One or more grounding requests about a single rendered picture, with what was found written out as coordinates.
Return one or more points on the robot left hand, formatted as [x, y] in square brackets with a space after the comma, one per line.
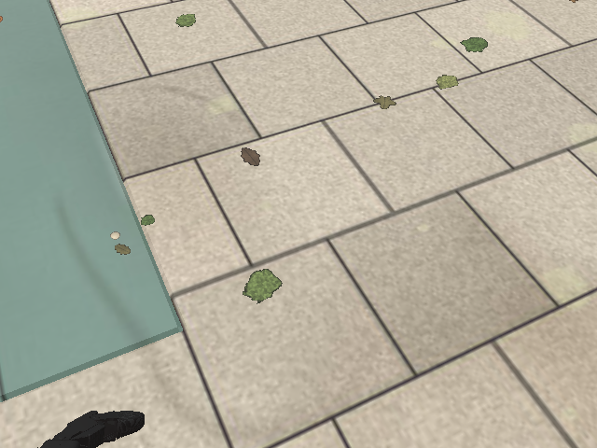
[93, 429]

